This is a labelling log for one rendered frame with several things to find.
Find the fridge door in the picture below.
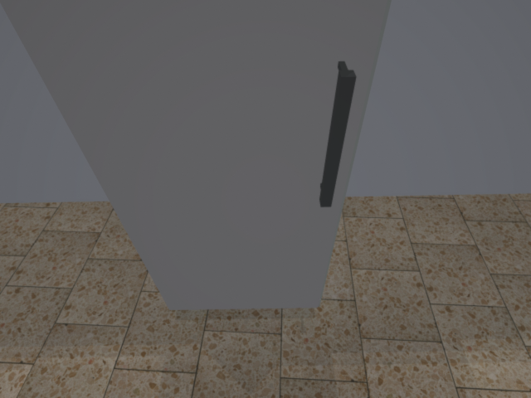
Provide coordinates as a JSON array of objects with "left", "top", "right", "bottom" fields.
[{"left": 0, "top": 0, "right": 387, "bottom": 310}]

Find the handle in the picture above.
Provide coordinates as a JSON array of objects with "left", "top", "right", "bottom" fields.
[{"left": 319, "top": 61, "right": 356, "bottom": 207}]

